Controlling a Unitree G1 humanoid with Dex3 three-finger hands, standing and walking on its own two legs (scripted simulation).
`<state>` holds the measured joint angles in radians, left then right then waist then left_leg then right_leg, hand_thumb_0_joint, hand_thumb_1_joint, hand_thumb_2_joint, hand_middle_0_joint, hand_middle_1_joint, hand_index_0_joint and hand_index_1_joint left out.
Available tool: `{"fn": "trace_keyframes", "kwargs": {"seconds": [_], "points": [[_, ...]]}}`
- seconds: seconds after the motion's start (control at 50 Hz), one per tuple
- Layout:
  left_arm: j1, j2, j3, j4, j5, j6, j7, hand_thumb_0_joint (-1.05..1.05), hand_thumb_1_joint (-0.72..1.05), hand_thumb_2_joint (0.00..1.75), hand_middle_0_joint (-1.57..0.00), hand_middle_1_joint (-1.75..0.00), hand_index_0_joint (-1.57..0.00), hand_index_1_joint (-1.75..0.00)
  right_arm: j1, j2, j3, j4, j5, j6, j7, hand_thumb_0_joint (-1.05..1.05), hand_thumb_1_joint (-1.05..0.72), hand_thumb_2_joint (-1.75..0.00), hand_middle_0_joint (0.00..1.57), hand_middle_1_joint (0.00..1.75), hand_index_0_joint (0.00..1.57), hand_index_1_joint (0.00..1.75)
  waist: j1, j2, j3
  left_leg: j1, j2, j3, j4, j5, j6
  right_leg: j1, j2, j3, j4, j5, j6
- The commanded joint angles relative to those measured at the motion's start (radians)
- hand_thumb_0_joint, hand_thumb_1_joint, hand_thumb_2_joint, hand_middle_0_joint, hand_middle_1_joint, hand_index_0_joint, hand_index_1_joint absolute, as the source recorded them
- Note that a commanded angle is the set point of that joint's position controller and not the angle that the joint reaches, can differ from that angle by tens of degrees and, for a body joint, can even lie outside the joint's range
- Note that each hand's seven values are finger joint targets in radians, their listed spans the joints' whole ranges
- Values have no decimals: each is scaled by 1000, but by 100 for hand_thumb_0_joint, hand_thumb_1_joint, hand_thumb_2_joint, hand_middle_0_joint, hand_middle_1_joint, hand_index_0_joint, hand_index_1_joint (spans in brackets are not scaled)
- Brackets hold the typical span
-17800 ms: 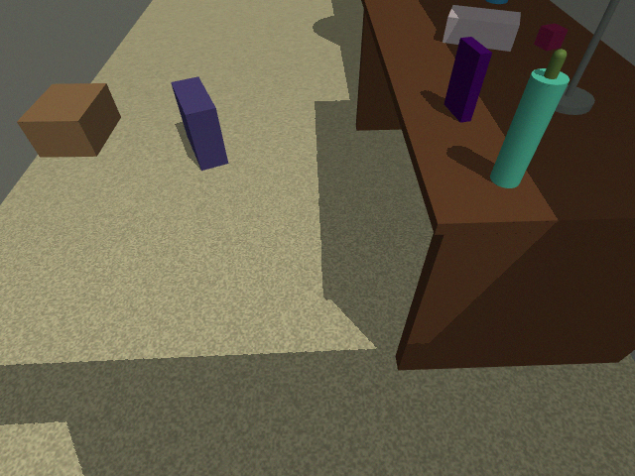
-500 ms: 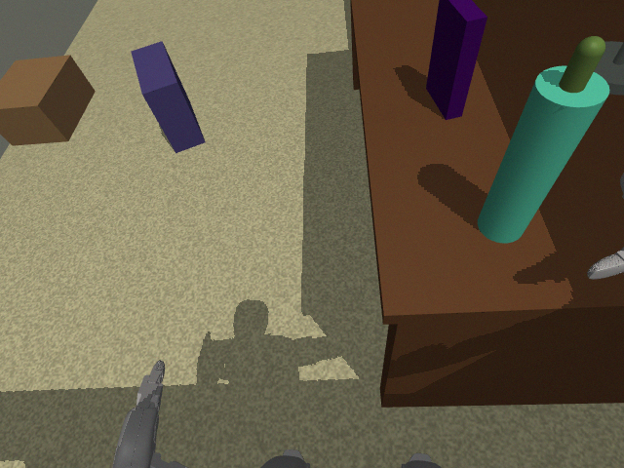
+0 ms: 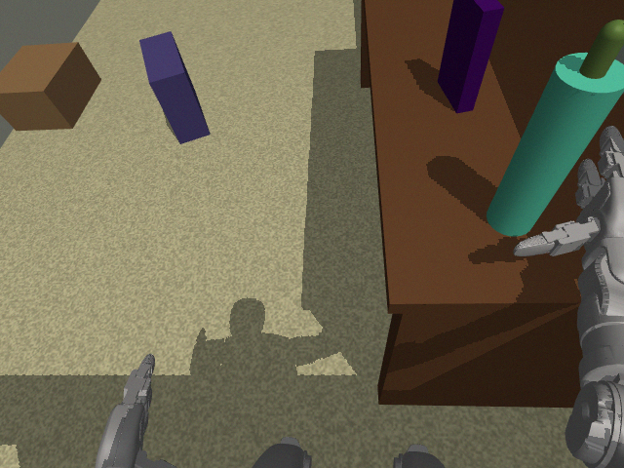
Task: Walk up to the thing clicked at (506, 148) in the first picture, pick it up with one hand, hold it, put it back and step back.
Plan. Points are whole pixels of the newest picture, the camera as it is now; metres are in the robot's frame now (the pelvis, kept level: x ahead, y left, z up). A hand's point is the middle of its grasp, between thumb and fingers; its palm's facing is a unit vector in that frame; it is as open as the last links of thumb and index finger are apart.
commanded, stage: rest palm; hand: right
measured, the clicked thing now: (550, 146) +0.48 -0.21 +0.13
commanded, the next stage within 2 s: close in 0.10 s
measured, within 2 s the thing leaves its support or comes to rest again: leaves its support in 1.42 s
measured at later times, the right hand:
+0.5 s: hand (532, 187) +0.47 -0.22 +0.07, palm faces +0.21 +0.98 +0.00, open 16.5 cm
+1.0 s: hand (536, 188) +0.47 -0.22 +0.06, palm faces +0.21 +0.98 +0.00, open 9.2 cm
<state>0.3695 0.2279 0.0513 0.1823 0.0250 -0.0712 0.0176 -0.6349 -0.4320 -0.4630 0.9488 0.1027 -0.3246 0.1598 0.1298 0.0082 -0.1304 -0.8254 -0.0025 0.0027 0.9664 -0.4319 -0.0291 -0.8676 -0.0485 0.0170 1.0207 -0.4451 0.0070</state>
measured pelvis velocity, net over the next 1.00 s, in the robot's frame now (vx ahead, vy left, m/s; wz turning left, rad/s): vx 0.01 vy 0.00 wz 0.00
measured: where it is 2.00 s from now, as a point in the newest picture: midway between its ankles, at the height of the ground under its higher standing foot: outside the picture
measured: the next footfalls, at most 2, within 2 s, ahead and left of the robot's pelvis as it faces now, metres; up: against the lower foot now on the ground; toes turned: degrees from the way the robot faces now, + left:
none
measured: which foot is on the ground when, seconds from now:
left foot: down 0.00-1.00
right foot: down 0.00-1.00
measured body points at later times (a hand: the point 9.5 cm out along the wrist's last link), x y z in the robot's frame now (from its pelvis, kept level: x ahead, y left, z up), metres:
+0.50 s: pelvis +0.00 +0.01 +0.00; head +0.09 -0.02 +0.44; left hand +0.16 +0.27 -0.02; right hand +0.45 -0.27 +0.07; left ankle +0.02 +0.14 -0.67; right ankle +0.02 -0.12 -0.67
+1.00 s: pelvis +0.01 +0.00 +0.00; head +0.10 -0.03 +0.44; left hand +0.16 +0.26 -0.02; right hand +0.46 -0.28 +0.07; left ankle +0.02 +0.14 -0.67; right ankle +0.02 -0.12 -0.67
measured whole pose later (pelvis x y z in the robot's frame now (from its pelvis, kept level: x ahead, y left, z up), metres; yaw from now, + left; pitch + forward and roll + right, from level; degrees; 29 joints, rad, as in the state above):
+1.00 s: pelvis +0.01 +0.00 +0.00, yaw +0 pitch +18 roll +2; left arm 0.38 0.23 0.05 0.12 0.02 -0.03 -0.01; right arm -0.69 -0.42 -0.44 0.97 0.07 -0.34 0.09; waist 0.15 0.02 -0.12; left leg -0.84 0.00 0.00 0.97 -0.44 -0.03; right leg -0.88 -0.05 0.01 1.02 -0.45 0.01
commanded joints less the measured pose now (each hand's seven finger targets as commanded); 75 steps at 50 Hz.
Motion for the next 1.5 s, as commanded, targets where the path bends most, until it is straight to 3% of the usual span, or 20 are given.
{"fn": "trace_keyframes", "kwargs": {"seconds": [0.0, 0.2, 0.26, 0.38, 0.42, 0.46, 0.58, 0.88, 1.0, 1.04, 1.12, 1.18, 1.22, 1.28, 1.32, 1.38, 1.4, 1.42, 1.44, 1.48], "points": [[44, 155, 99, -154, -2, -46, 11, 0, -53, 4, -5, -5, -6, -5, -446, -196, 28, -252, 5, -73, -30, 0, 50, -4, 5, 4, 4, 4, 14, -110, -374, 114, -28, 22, -112, 201, 43, 298, 22, 2, -134, 193, -17], [11, 175, 116, -217, -6, -31, 8, 0, -59, 7, -5, -5, -4, -6, -418, -198, 14, -301, -2, -72, -79, 0, 57, 0, 19, 0, 18, 0, -9, -87, -461, 198, -26, 21, -112, 303, 34, 328, 26, -3, -125, 303, -16], [20, 133, 74, -159, -2, -23, 0, 0, -58, 7, -5, -5, -4, -6, -387, -203, -4, -228, -11, -74, -83, 0, 57, 0, 28, 6, 27, 6, -22, -75, -351, 194, -21, 9, -109, 302, 32, 232, 33, -13, -118, 277, -22], [31, 140, 79, -198, -2, -19, 2, 0, -56, 6, -5, -5, -5, -5, -439, -177, 28, -155, -26, -85, -80, 0, 52, -1, 42, 18, 41, 18, 33, -85, -392, 153, -23, 4, -105, 292, 33, 276, 27, -11, -106, 267, -22], [49, 169, 99, -205, 3, -17, 3, 0, -56, 6, -5, -5, -5, -5, -543, -286, -24, -276, -31, -103, -89, 0, 53, -3, 47, 23, 46, 23, 19, -133, -451, 158, -22, 5, -95, 305, 34, 319, 24, -9, -106, 298, -18], [54, 169, 106, -185, 6, -16, -1, 0, -57, 6, -5, -5, -4, -5, -491, -208, 14, -198, -26, -85, -81, 0, 51, -5, 54, 27, 54, 27, 27, -134, -426, 125, -30, 21, -93, 290, 39, 334, 22, -1, -112, 314, -12], [13, 156, 86, -190, -3, -13, -5, 0, -57, 7, -4, -5, -4, -5, -498, -216, 12, -185, -20, -63, -68, 0, 46, -11, 67, 36, 66, 36, 8, -114, -436, 175, -27, 20, -106, 315, 37, 312, 26, -4, -115, 321, -15], [55, 134, 67, -203, 0, -4, -7, 0, -53, 4, -5, -5, -5, -5, -511, -248, -6, -218, -22, -98, -71, 0, 0, -64, 105, 86, 105, 86, 19, -127, -420, 157, -28, 9, -108, 298, 37, 319, 28, -15, -118, 293, -17], [45, 186, 120, -226, 3, -7, -2, 0, -53, 4, -5, -6, -6, -5, -559, -247, 18, -284, -28, -96, -86, 0, -22, -85, 120, 105, 120, 105, 26, -195, -524, 133, -36, 26, -88, 343, 42, 444, 15, 7, -108, 475, 0], [66, 207, 138, -177, 2, 2, -4, 0, -53, 4, -5, -5, -5, -5, -475, -217, 8, -197, -14, -78, -87, 0, -26, -92, 124, 112, 124, 112, 20, -181, -428, 97, -41, 41, -106, 279, 45, 413, 11, 18, -134, 433, 6], [-10, 163, 84, -236, 1, -3, -5, 0, -53, 4, -5, -5, -6, -5, -465, -217, 20, -256, -18, -94, -85, 0, -27, -98, 130, 119, 132, 119, -6, -157, -488, 198, -37, 36, -117, 318, 43, 407, 20, 5, -137, 405, -1], [-15, 140, 62, -217, -5, -5, -4, 0, -56, 6, -6, -6, -6, -6, -408, -189, 11, -147, -5, -88, -72, 0, -22, -106, 125, 124, 126, 124, 23, -70, -415, 215, -33, 28, -128, 347, 33, 327, 29, 1, -135, 357, -16], [-62, 186, 102, -262, -1, -12, 7, 0, -56, 6, -6, -6, -6, -6, -582, -334, -32, -344, -21, -118, -82, 0, -25, -116, 125, 130, 128, 130, 0, -151, -563, 271, -23, 7, -118, 397, 30, 398, 30, -11, -122, 394, -17], [33, 123, 52, -149, -4, -6, -6, 0, -55, 6, -6, -6, -6, -6, -443, -156, 41, -185, 3, -88, -69, 0, -26, -121, 125, 133, 128, 133, 19, -126, -393, 204, -28, 15, -133, 360, 34, 351, 36, -10, -140, 365, -15], [-19, 204, 118, -199, -2, -12, 11, 0, -55, 6, -6, -6, -6, -6, -623, -360, -38, -398, -13, -114, -94, 0, -26, -121, 126, 134, 130, 134, 3, -215, -541, 220, -27, 14, -133, 363, 38, 472, 25, -7, -143, 414, -7], [57, 145, 79, -93, -4, -4, -1, 0, -55, 6, -6, -6, -6, -6, -488, -154, 61, -239, 6, -77, -81, 0, -24, -125, 127, 137, 131, 137, 23, -164, -371, 161, -38, 32, -151, 304, 41, 428, 22, 5, -176, 392, -2], [-40, 125, 41, -169, -8, -16, -1, 0, -55, 6, -6, -6, -6, -6, -508, -182, 47, -287, 7, -81, -85, 0, -23, -123, 127, 136, 130, 136, 5, -150, -442, 198, -36, 32, -152, 327, 38, 449, 22, 7, -173, 419, -3], [-74, 201, 109, -222, -7, -20, 12, 0, -56, 6, -6, -5, -6, -6, -649, -329, -20, -462, 0, -102, -102, 0, -22, -125, 127, 137, 131, 137, -10, -191, -577, 243, -31, 24, -148, 362, 38, 512, 22, 5, -164, 456, -4], [-34, 205, 110, -180, -5, -14, 16, 0, -56, 6, -6, -5, -5, -6, -617, -352, -26, -405, -10, -89, -108, 0, -22, -126, 128, 139, 133, 139, -8, -194, -565, 255, -32, 23, -154, 373, 38, 522, 25, -2, -165, 450, -7], [27, 121, 44, -68, -6, -9, 4, 0, -55, 6, -6, -6, -6, -6, -516, -129, 95, -273, 10, -56, -87, 0, -21, -125, 128, 138, 132, 138, 11, -163, -371, 207, -34, 29, -171, 323, 42, 433, 29, 0, -194, 385, -5]]}}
